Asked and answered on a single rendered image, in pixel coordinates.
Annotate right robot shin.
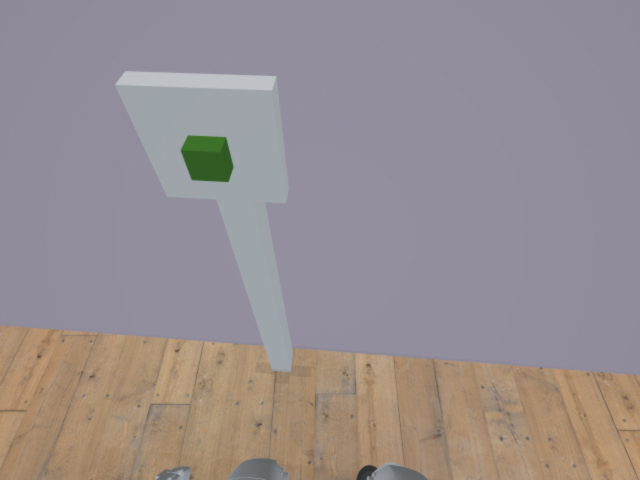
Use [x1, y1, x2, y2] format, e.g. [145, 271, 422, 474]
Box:
[374, 462, 401, 473]

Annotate button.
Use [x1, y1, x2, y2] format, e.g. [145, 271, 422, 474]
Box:
[181, 135, 233, 182]

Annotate panel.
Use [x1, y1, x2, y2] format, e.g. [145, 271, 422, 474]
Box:
[115, 71, 293, 372]

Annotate robot left thigh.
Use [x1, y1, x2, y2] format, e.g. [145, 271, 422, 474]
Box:
[226, 458, 289, 480]

